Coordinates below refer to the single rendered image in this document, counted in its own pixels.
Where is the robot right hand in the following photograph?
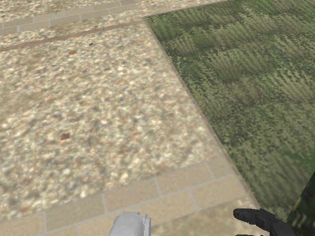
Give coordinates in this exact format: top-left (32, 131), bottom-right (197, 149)
top-left (233, 208), bottom-right (296, 236)

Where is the robot left thigh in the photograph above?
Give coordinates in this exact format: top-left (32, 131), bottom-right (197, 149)
top-left (108, 211), bottom-right (152, 236)

